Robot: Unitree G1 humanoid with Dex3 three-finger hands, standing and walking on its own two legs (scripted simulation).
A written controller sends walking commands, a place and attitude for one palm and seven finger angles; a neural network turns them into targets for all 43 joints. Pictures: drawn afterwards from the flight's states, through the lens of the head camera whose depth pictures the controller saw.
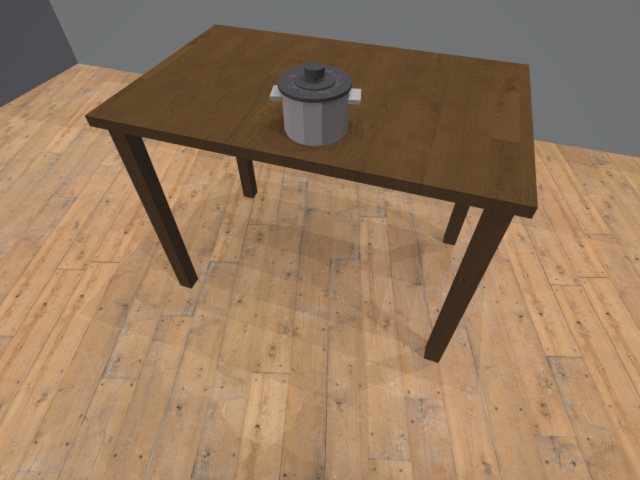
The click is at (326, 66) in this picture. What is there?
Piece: lid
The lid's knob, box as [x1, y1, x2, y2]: [304, 62, 324, 78]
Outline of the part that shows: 304,65 306,77 319,78 324,75 324,65 322,63 309,62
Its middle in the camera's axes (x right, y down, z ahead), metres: -0.01 -0.36 +0.82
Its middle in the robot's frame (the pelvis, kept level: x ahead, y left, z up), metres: +0.86 +0.06 +0.11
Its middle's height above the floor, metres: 0.89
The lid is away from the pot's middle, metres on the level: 0.00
